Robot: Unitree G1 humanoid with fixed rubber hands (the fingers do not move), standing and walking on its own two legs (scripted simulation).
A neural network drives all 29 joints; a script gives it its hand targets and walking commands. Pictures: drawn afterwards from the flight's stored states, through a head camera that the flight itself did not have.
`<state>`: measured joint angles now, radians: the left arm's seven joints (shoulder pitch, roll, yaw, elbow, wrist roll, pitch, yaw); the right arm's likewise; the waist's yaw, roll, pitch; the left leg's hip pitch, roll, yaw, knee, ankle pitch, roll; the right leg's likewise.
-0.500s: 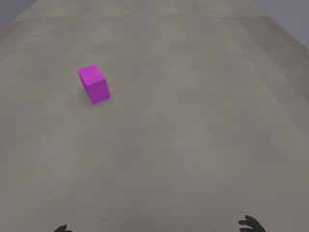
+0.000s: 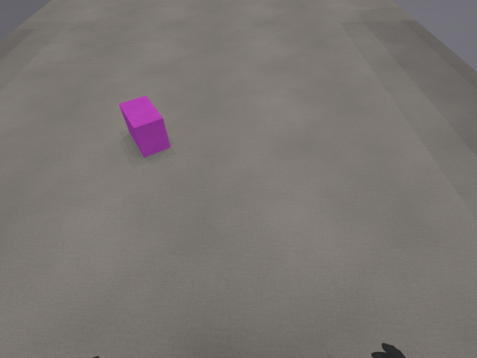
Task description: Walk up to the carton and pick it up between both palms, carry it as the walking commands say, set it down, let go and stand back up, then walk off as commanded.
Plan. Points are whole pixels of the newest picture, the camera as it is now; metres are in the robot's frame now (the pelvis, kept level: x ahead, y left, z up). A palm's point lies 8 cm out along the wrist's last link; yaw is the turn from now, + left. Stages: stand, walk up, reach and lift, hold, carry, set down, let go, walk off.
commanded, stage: walk up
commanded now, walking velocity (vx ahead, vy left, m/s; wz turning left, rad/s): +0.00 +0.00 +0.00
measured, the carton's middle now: (145, 125) +1.54 +0.59 -0.64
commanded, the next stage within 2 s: none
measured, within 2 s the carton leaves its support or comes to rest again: neither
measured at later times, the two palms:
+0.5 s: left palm out of the picture +0.05 +0.42 -0.08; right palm (391, 353) +0.15 -0.24 -0.09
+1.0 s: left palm (15, 280) +0.29 +0.45 -0.06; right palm (342, 287) +0.28 -0.19 -0.11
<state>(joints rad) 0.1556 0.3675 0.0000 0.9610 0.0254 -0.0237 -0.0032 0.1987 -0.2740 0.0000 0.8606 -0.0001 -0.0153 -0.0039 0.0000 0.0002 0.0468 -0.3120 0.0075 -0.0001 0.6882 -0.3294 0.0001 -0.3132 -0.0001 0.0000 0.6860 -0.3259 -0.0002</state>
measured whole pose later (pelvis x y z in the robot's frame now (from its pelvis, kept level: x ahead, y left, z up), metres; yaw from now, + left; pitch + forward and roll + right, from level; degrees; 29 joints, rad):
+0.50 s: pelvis +0.04 +0.06 +0.00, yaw +3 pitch -4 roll +0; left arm 0.34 0.51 0.00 0.95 0.03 -0.10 -0.03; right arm 0.20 -0.42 -0.01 0.87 0.00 -0.01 0.11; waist 0.00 0.01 0.05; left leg -0.41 0.08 0.00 0.85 -0.39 0.00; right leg -0.19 -0.12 0.00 0.64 -0.40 -0.02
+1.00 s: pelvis +0.20 +0.11 +0.00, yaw +6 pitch +1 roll +2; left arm 0.11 0.46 0.00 0.92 0.01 -0.09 -0.05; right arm 0.32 -0.42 -0.02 0.87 0.00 -0.05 0.06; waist 0.00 0.01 0.02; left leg -0.18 -0.02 0.00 0.63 -0.43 0.02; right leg -0.45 -0.05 0.00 0.60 -0.16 -0.02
